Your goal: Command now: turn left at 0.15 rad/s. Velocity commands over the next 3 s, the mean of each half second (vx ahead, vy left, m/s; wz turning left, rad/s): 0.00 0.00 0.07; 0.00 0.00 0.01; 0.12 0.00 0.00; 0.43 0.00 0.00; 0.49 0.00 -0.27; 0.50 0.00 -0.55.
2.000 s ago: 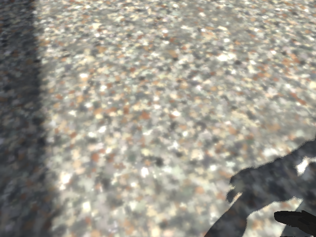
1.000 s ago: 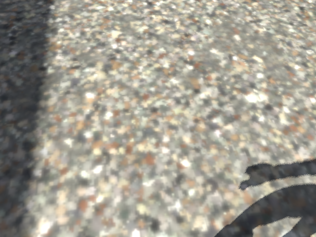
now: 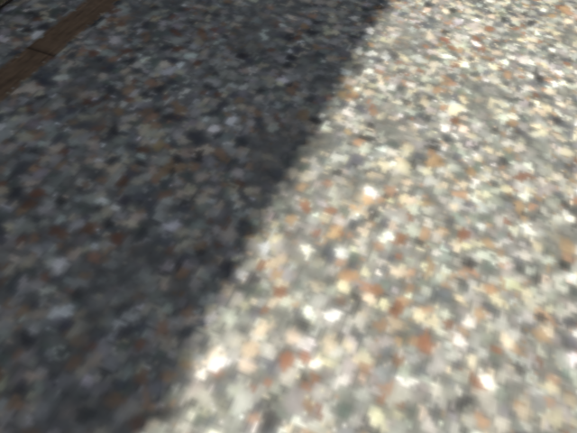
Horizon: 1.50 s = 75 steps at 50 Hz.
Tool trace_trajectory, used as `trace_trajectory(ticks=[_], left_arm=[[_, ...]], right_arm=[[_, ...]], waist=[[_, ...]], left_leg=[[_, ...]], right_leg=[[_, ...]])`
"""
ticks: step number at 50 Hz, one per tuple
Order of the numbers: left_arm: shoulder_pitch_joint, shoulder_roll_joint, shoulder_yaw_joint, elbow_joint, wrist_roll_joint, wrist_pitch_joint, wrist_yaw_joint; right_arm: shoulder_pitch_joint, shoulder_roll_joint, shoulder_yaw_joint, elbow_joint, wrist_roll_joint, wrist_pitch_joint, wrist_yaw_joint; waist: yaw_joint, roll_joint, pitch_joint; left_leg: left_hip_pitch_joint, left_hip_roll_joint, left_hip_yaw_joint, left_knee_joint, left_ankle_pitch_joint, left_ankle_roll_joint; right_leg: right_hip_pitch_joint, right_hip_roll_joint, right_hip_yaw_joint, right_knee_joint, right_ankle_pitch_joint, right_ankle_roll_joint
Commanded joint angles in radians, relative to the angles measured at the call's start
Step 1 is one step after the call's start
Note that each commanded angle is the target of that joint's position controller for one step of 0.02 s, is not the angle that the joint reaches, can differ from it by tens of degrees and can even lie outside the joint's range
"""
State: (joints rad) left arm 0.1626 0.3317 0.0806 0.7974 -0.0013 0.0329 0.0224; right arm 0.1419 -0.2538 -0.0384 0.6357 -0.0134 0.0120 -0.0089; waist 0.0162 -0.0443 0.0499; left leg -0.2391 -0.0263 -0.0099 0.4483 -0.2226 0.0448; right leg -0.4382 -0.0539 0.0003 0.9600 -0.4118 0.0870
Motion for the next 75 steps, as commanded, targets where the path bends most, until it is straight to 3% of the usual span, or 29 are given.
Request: trace_trajectory(ticks=[1,4,6,7,8,9,10,11,14,25,43,61,62,64,65,67,70,71,72,74,75], left_arm=[[-0.020,0.039,-0.001,-0.058,0.001,-0.011,0.001],[-0.022,0.053,-0.004,-0.058,-0.002,-0.012,-0.002],[0.022,0.039,-0.009,-0.037,0.004,-0.019,-0.006],[0.034,0.050,-0.012,-0.031,0.018,-0.024,-0.007],[0.042,0.095,-0.007,-0.035,0.025,-0.028,-0.004],[0.015,0.151,0.008,-0.016,0.010,-0.029,-0.004],[-0.005,0.092,-0.002,-0.023,0.004,-0.034,-0.011],[-0.010,0.063,-0.012,-0.018,0.012,-0.040,-0.013],[-0.007,0.048,-0.021,0.003,0.015,-0.058,-0.010],[0.009,0.043,-0.033,0.075,0.009,-0.053,0.005],[0.032,0.027,-0.044,0.189,0.007,-0.047,0.012],[0.093,0.003,-0.056,0.248,0.005,-0.045,0.018],[0.113,-0.006,-0.058,0.259,0.004,-0.044,0.019],[0.114,0.017,-0.048,0.256,-0.008,-0.040,0.025],[0.111,0.022,-0.046,0.246,-0.010,-0.044,0.027],[0.135,0.022,-0.043,0.240,-0.017,-0.065,0.022],[0.230,0.061,-0.024,0.258,-0.027,-0.094,0.008],[0.234,0.081,-0.017,0.257,-0.029,-0.098,0.005],[0.217,0.081,-0.016,0.245,-0.029,-0.100,0.003],[0.119,0.079,-0.018,0.202,-0.032,-0.100,-0.003],[0.041,0.056,-0.024,0.167,-0.035,-0.102,-0.006]], right_arm=[[-0.044,-0.135,-0.035,-0.043,-0.001,-0.015,-0.005],[-0.033,-0.144,-0.035,-0.011,0.000,-0.010,0.001],[-0.058,-0.120,-0.022,0.008,0.011,-0.011,0.005],[-0.030,-0.104,-0.016,0.028,0.010,-0.016,0.007],[-0.001,-0.092,-0.011,0.040,-0.006,-0.023,0.009],[0.048,-0.098,-0.018,0.046,-0.010,-0.027,0.012],[-0.007,-0.116,-0.017,0.054,-0.016,-0.024,0.009],[-0.039,-0.121,-0.022,0.052,-0.009,-0.020,0.005],[-0.031,-0.103,-0.021,0.071,-0.003,-0.002,-0.007],[0.013,-0.098,-0.028,0.193,0.005,-0.007,-0.017],[0.033,-0.096,-0.019,0.355,0.011,-0.008,-0.030],[0.060,-0.075,-0.004,0.438,0.013,-0.008,-0.033],[0.078,-0.065,-0.001,0.449,0.013,-0.008,-0.033],[0.087,-0.084,-0.009,0.449,0.025,-0.006,-0.037],[0.081,-0.086,-0.010,0.441,0.025,-0.012,-0.037],[0.078,-0.068,-0.007,0.428,0.029,-0.039,-0.030],[0.048,-0.024,0.001,0.402,0.035,-0.083,-0.008],[0.044,-0.008,0.004,0.393,0.039,-0.094,-0.001],[0.042,-0.012,0.004,0.390,0.040,-0.102,0.004],[0.146,-0.007,0.003,0.424,0.047,-0.111,0.008],[0.253,-0.038,-0.009,0.466,0.045,-0.113,0.007]], waist=[[-0.017,0.186,-0.116],[-0.031,0.187,-0.101],[0.009,0.162,-0.088],[0.014,0.126,-0.090],[-0.009,0.060,-0.103],[-0.073,-0.064,-0.093],[-0.027,-0.049,-0.082],[-0.019,-0.040,-0.066],[-0.017,-0.029,-0.056],[-0.008,0.050,-0.045],[-0.012,0.043,-0.029],[-0.014,0.047,-0.013],[-0.015,0.046,-0.037],[-0.017,0.039,0.012],[-0.015,0.036,0.060],[-0.008,0.021,0.103],[0.020,-0.075,0.077],[0.011,-0.122,0.075],[0.000,-0.120,0.088],[-0.073,-0.109,0.100],[-0.122,-0.055,0.091]], left_leg=[[0.091,0.218,-0.161,-0.107,0.364,0.171],[0.075,0.236,-0.215,-0.105,0.268,0.187],[0.029,0.209,-0.213,-0.091,0.176,0.149],[-0.006,0.182,-0.203,-0.088,0.119,0.104],[-0.037,0.133,-0.169,-0.053,0.043,0.053],[-0.018,0.067,-0.101,-0.071,-0.015,0.016],[0.042,0.048,-0.077,-0.045,-0.021,-0.011],[0.054,0.047,-0.073,-0.028,-0.013,-0.013],[0.055,0.056,-0.081,-0.026,0.057,0.001],[0.063,0.055,-0.072,-0.036,0.127,-0.018],[0.077,0.052,-0.053,-0.047,0.144,-0.023],[0.057,0.046,-0.038,-0.054,0.114,-0.027],[0.065,0.034,-0.026,-0.055,0.012,-0.024],[-0.007,0.009,-0.011,-0.027,-0.339,0.001],[-0.064,0.015,-0.025,-0.023,-0.445,0.016],[-0.126,0.035,-0.049,0.003,-0.451,0.035],[-0.217,0.011,0.009,0.161,-0.289,0.023],[-0.218,0.006,0.040,0.220,-0.221,0.023],[-0.187,0.018,0.035,0.227,-0.205,0.037],[0.007,0.017,0.038,0.061,-0.196,0.067],[0.157,0.036,-0.015,-0.021,-0.142,0.074]], right_leg=[[0.061,-0.015,0.019,-0.155,0.029,0.004],[0.127,-0.005,0.010,-0.296,0.023,-0.007],[0.237,0.006,-0.004,-0.504,0.189,-0.029],[0.316,-0.011,0.025,-0.583,0.339,-0.046],[0.377,-0.080,0.099,-0.578,0.513,-0.071],[0.314,-0.084,0.083,-0.520,0.423,-0.111],[0.239,-0.063,0.079,-0.546,0.286,-0.124],[0.210,-0.054,0.076,-0.563,0.234,-0.113],[0.212,-0.037,0.059,-0.561,0.255,-0.087],[0.242,-0.013,0.041,-0.555,0.274,-0.091],[0.244,0.013,0.021,-0.573,0.282,-0.091],[0.230,0.024,0.015,-0.577,0.260,-0.095],[0.238,0.036,0.004,-0.579,0.160,-0.098],[0.178,0.049,0.008,-0.563,-0.169,-0.130],[0.135,0.035,0.035,-0.570,-0.281,-0.150],[0.118,-0.011,0.109,-0.585,-0.331,-0.189],[0.229,-0.146,0.324,-0.685,-0.374,-0.275],[0.237,-0.213,0.419,-0.741,-0.385,-0.309],[0.200,-0.236,0.451,-0.762,-0.358,-0.321],[0.076,-0.183,0.354,-0.709,-0.261,-0.279],[-0.018,-0.109,0.241,-0.610,-0.131,-0.231]])
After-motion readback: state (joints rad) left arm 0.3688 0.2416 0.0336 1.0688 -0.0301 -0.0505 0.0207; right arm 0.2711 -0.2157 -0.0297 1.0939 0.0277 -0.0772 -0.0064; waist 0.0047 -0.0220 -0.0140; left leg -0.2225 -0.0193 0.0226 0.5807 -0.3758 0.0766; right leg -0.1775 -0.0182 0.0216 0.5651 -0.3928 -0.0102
